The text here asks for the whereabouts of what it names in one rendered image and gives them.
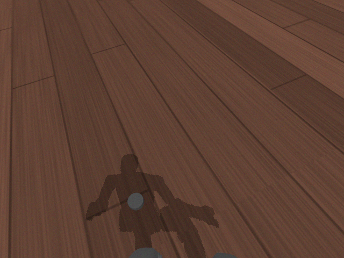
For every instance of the tin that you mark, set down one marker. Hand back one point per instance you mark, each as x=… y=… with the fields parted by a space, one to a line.
x=135 y=201

